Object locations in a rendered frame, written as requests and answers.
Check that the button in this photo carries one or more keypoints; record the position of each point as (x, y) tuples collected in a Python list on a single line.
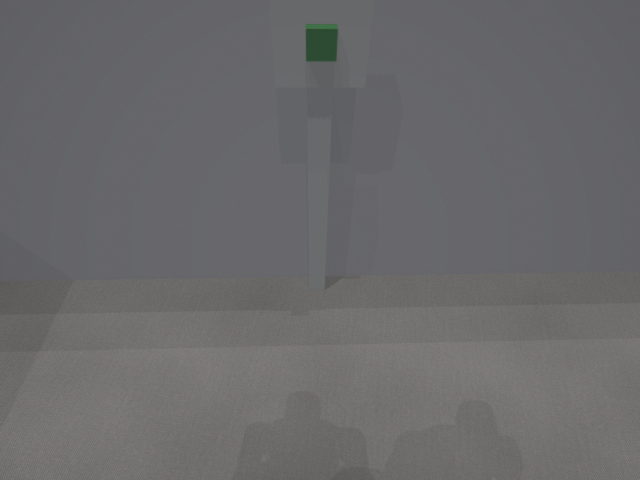
[(321, 42)]

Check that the panel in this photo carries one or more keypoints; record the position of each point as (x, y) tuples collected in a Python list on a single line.
[(288, 28)]

